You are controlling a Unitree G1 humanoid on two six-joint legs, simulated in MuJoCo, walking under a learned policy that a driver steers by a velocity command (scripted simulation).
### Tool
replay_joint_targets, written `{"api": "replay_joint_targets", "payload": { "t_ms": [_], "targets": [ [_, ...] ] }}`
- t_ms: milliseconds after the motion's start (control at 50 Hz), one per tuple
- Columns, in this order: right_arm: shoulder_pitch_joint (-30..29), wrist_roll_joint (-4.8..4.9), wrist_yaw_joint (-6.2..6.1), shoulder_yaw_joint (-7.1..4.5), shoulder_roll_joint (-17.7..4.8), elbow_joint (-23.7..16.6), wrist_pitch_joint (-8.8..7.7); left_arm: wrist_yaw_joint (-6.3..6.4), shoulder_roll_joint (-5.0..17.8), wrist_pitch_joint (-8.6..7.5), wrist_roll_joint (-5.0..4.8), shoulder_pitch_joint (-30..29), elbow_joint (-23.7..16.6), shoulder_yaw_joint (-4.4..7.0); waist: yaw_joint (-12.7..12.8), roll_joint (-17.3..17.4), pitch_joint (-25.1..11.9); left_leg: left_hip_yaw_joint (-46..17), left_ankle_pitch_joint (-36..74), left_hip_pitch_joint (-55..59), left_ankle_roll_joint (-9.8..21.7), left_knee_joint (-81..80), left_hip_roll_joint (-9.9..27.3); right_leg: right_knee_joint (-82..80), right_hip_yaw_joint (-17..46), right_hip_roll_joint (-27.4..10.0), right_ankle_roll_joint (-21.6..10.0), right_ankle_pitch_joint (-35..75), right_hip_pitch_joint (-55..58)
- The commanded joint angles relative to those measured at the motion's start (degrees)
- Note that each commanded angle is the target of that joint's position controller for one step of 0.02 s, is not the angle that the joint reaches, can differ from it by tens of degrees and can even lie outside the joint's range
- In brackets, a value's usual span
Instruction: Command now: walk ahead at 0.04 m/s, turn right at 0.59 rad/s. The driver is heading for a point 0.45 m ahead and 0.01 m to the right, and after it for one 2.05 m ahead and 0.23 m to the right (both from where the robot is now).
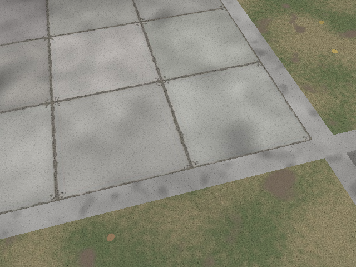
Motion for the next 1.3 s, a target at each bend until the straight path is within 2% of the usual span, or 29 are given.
{"api": "replay_joint_targets", "payload": {
  "t_ms": [20,80,100,120,140,180,240,340,420,460,500,520,540,560,580,620,660,780,880,920,960,980,1000,1020,1040,1060,1100,1200,1300],
  "targets": [
    [0.1,0.73,-0.44,-1.04,-5.7,-4.5,-1.42,0.05,9.1,-0.02,0.08,0.6,-3.3,2.20,-0.9,-7.3,-5.3,-0.4,-3.1,1.1,1.3,-5.7,-1.9,-1.4,18.9,-17.2,-7.8,28.5,8.9],
    [6.6,0.44,-0.88,-1.01,-6.0,-3.4,-2.44,0.09,8.7,0.40,-1.22,-4.2,-4.6,2.06,-5.2,-6.4,-4.8,-0.4,6.9,15.3,2.7,-25.8,-1.7,2.3,19.0,-12.7,-2.3,20.0,2.8],
    [6.9,-0.52,-1.43,-1.67,-9.4,-3.5,-2.79,0.20,5.7,0.25,-1.62,-3.3,-5.4,1.25,-4.0,0.9,-5.3,-7.9,9.5,21.5,4.7,-32.2,7.4,9.3,13.7,-8.1,1.3,4.8,-3.1],
    [2.1,-0.61,-1.53,-2.33,-14.8,-5.9,-2.37,0.42,2.3,0.15,-1.86,1.3,-6.2,0.42,-0.3,13.3,-5.2,-23.4,26.3,26.3,10.7,-32.9,21.9,19.8,1.2,1.9,4.3,-21.2,-14.3],
    [5.1,-0.42,-0.97,-2.46,-13.4,-5.1,-1.67,0.63,8.3,0.58,0.42,2.0,-4.8,1.85,-2.0,10.2,-6.6,-23.2,35.9,22.4,17.0,-29.7,24.6,31.7,-2.9,-0.6,5.2,-26.6,-13.9],
    [2.3,-0.09,-0.28,-0.84,-7.5,-5.5,-1.54,0.11,8.5,1.20,0.55,1.0,-3.3,2.30,-0.4,4.0,-2.7,-12.3,36.1,17.9,15.3,-28.7,17.1,39.2,-1.9,-3.2,6.3,-19.8,-12.7],
    [1.9,-0.74,-0.23,-0.77,-7.5,-5.6,-1.66,-1.25,7.0,2.01,-0.39,0.7,-2.9,1.60,-1.0,8.4,-3.6,-4.4,41.0,19.8,13.2,-27.2,11.4,42.0,-3.0,-2.2,8.2,-15.0,-13.1],
    [6.0,-0.49,0.27,-1.08,-8.1,-3.3,-2.37,-1.09,4.7,2.52,-0.76,-3.8,-3.4,0.08,-3.6,8.5,-4.8,-4.3,39.9,24.8,14.7,-26.4,12.5,30.1,-3.2,-3.5,8.9,-14.8,-11.7],
    [9.0,-1.32,1.83,-2.03,-10.2,-1.1,-1.82,-1.67,3.9,2.06,0.13,-6.6,-3.2,-1.35,-6.0,11.1,-3.0,-8.0,-0.7,20.2,14.8,-33.5,11.9,16.1,-8.8,-5.3,6.3,-18.0,-4.7],
    [9.7,-1.46,2.54,-2.51,-10.6,0.0,-1.17,-1.65,3.8,1.14,0.04,-6.6,-2.5,-1.81,-5.4,10.4,-0.2,-9.2,-6.4,16.1,14.8,-34.8,12.4,8.9,-11.1,-5.5,4.4,-17.3,0.1],
    [8.8,-0.52,2.67,-2.70,-10.1,0.7,-0.78,-1.18,2.1,-0.38,0.19,-1.4,0.4,-2.49,-1.7,6.6,1.1,-6.8,-8.1,9.0,13.0,-31.6,10.3,-5.2,-13.0,-5.3,1.5,-7.0,11.9],
    [8.1,-0.46,2.52,-2.36,-8.3,0.6,-1.11,-0.69,3.0,-1.28,0.34,2.2,2.0,-2.37,0.2,3.6,0.5,-4.9,-9.3,2.6,11.0,-27.4,8.5,-8.1,-10.0,-6.9,0.1,-7.0,20.1],
    [6.0,-0.56,2.74,-1.19,-3.8,-1.2,-1.79,-0.13,6.5,-2.24,1.06,7.4,3.2,-1.88,2.4,-7.1,-1.3,1.4,-11.1,-6.5,8.2,-13.1,3.6,-15.0,5.9,-18.9,-1.7,-19.6,27.7],
    [1.2,-0.62,2.53,-0.83,-3.4,-4.0,-2.49,0.09,13.3,-2.55,0.19,9.2,3.5,-0.11,4.0,-14.4,2.9,8.3,-10.9,-18.1,6.2,-3.5,-3.0,-20.9,24.3,-30.1,-7.1,-30.4,24.8],
    [-1.6,-1.32,2.41,-2.10,-8.2,-4.7,-2.71,0.26,11.9,-2.83,0.57,8.0,4.3,-0.10,3.4,-8.7,8.4,3.6,-7.4,-18.0,6.4,1.9,1.4,-21.0,23.7,-30.9,-10.2,-28.8,17.9],
    [3.2,-0.60,3.75,-2.49,-8.4,-1.7,-3.35,-0.03,6.5,-3.93,-0.15,2.0,3.2,-1.59,-1.0,-7.8,8.0,2.8,-0.3,-16.3,5.6,4.2,2.9,-21.7,14.3,-24.4,-7.5,-21.5,18.1],
    [4.3,-1.59,4.59,-2.56,-7.8,-0.3,-3.42,0.09,4.9,-5.07,-0.34,2.3,3.7,-2.06,-1.8,-7.7,5.4,4.6,4.5,-14.3,4.4,6.6,3.3,-21.3,7.4,-21.0,-6.4,-9.1,18.7],
    [-4.6,-1.35,5.24,-1.36,-4.2,-3.3,-3.12,-0.33,4.6,-6.05,-0.41,8.0,7.5,-2.19,-0.2,-6.5,6.0,7.5,11.9,-13.9,2.1,0.5,3.5,-20.2,-0.2,-19.5,-6.7,8.6,15.8],
    [-8.3,-1.17,5.00,-0.91,-4.1,-5.5,-3.25,0.16,6.8,-6.37,-0.28,10.0,9.7,-1.89,-0.3,-6.4,6.2,9.0,12.4,-6.2,5.4,-10.2,1.7,-17.5,-1.8,-22.1,-5.3,21.6,16.9],
    [-3.0,-1.08,4.14,-1.46,-5.1,-4.1,-3.50,0.36,7.6,-6.40,-0.14,8.4,10.0,-1.78,-3.3,-6.5,3.3,10.0,9.8,2.9,7.5,-12.7,-0.9,-10.7,-3.6,-22.1,-3.5,37.1,17.3],
    [13.3,-1.52,2.74,-2.93,-7.7,1.3,-4.44,0.30,7.8,-6.13,-0.20,7.7,10.2,-1.80,-10.5,-3.5,-6.3,9.7,10.1,24.5,9.9,-17.7,-2.5,10.7,-7.5,-18.3,-1.4,43.0,11.7],
    [21.7,-2.91,1.90,-4.30,-13.2,2.8,-4.95,-0.06,3.6,-6.31,-1.16,9.9,8.4,-3.08,-12.2,4.5,-14.1,-8.0,-3.2,40.6,13.5,-21.0,11.9,29.7,-9.8,-13.8,0.2,22.7,-2.8],
    [23.7,-2.37,2.48,-4.91,-17.0,3.8,-4.89,-0.32,0.5,-6.35,-1.37,13.7,8.1,-3.38,-9.9,14.9,-19.2,-35.1,-7.2,45.7,18.8,-30.9,24.2,45.3,-8.3,-3.6,1.3,-19.1,-15.6],
    [17.9,-0.73,2.81,-4.16,-13.3,3.8,-4.72,-0.26,5.3,-6.16,-0.06,8.4,7.8,-2.03,-7.9,6.6,-11.3,-33.7,-10.0,37.6,17.6,-33.0,21.3,49.7,-2.8,-7.4,-0.3,-16.0,-19.3],
    [11.5,-0.32,3.00,-3.20,-9.7,2.6,-4.89,-0.76,5.3,-6.40,-0.15,5.7,6.9,-1.87,-5.5,3.6,-4.4,-24.6,-7.4,29.1,16.7,-33.8,19.8,48.1,-4.1,-10.4,-0.8,-10.1,-19.5],
    [8.5,-0.53,3.22,-2.39,-6.9,2.4,-5.31,-1.11,3.8,-6.50,-0.20,4.2,6.8,-2.20,-4.2,1.9,-1.8,-18.2,-1.5,23.7,15.5,-35.6,16.8,44.8,-5.2,-12.6,-0.8,-6.7,-17.8],
    [7.6,-0.40,3.14,-1.46,-4.4,3.7,-6.10,-1.64,2.0,-5.24,0.75,5.7,7.6,-2.54,-1.6,3.7,-0.4,-9.9,7.6,17.6,13.8,-37.6,12.9,41.0,-6.4,-14.4,0.3,-5.0,-13.3],
    [13.5,-0.02,3.07,-1.50,-5.0,7.4,-7.47,-2.58,0.8,-3.83,0.96,-2.0,5.3,-2.72,-1.9,2.6,2.5,-3.6,14.5,18.1,15.3,-41.7,11.5,34.1,-9.4,-16.2,2.9,1.4,-20.5],
    [17.7,0.21,2.92,-1.09,-4.5,10.0,-7.58,-2.92,-0.8,-4.26,0.58,-13.7,1.3,-3.51,-4.3,2.2,4.0,1.6,23.8,20.9,14.1,-41.4,9.1,17.8,-12.4,-15.1,4.5,10.8,-21.6]
  ]
}}
Next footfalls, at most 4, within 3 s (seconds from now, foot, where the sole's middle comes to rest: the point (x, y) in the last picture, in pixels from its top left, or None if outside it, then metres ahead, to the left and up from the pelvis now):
0.10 left None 0.07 0.13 -0.78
0.54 right None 0.00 -0.07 -0.78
0.96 left None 0.36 0.08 -0.78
1.50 right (237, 224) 0.63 -0.15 -0.78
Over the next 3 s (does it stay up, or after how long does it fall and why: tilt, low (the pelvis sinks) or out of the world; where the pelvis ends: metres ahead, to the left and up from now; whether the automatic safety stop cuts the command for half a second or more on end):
stays up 1.26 -0.20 0.01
